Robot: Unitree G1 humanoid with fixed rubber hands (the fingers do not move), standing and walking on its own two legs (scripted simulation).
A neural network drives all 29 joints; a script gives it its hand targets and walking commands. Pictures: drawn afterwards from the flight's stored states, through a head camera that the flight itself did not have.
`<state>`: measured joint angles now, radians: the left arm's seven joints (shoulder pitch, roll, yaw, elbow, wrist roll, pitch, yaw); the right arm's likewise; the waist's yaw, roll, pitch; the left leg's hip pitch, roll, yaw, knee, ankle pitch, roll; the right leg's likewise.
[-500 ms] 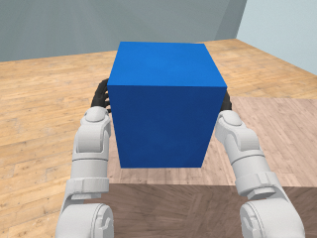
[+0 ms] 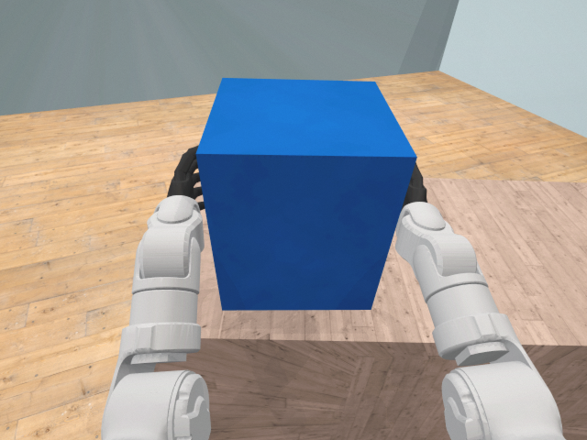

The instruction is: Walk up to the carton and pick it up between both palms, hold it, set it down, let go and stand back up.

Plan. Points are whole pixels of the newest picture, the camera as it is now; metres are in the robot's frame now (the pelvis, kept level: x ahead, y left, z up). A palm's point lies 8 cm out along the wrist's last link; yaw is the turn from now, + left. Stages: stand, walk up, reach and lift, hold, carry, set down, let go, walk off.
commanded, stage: hold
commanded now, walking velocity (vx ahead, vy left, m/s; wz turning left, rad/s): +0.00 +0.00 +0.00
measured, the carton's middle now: (298, 196) +0.39 +0.00 +0.19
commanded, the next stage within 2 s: none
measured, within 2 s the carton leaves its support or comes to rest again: neither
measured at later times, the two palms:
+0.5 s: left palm (183, 202) +0.37 +0.15 +0.20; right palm (410, 210) +0.36 -0.15 +0.19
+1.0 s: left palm (184, 203) +0.36 +0.15 +0.20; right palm (412, 211) +0.36 -0.15 +0.19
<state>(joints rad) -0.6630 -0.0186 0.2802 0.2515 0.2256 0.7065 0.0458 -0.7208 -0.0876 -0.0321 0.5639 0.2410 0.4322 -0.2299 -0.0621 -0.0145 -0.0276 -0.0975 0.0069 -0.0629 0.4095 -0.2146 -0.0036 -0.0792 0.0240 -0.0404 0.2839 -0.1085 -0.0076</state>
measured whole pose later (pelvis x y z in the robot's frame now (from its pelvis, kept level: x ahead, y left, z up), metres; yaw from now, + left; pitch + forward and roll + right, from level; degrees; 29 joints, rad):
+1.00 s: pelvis +0.00 +0.00 +0.00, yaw +0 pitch -6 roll -2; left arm -0.64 -0.03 0.26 0.20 0.23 0.72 0.05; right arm -0.68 -0.09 -0.04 0.50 0.25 0.43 -0.23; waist -0.06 -0.01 -0.02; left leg -0.09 0.00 -0.06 0.41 -0.22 0.00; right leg -0.07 0.02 -0.03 0.29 -0.11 0.00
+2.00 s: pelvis +0.00 +0.00 +0.00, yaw -1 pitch -6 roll -1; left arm -0.65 -0.03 0.27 0.19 0.25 0.75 0.04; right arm -0.69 -0.08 -0.05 0.50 0.24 0.45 -0.23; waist -0.06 -0.01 -0.03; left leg -0.08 0.00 -0.05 0.40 -0.22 0.00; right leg -0.07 0.02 -0.01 0.30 -0.12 0.00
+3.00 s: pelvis +0.00 +0.00 +0.00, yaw +0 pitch -7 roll -1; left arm -0.61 -0.04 0.27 0.17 0.24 0.75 0.03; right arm -0.66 -0.07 -0.03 0.47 0.24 0.46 -0.24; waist -0.08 -0.02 -0.02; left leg -0.06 0.00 -0.07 0.40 -0.22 0.00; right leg -0.05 0.02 -0.01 0.29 -0.12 0.00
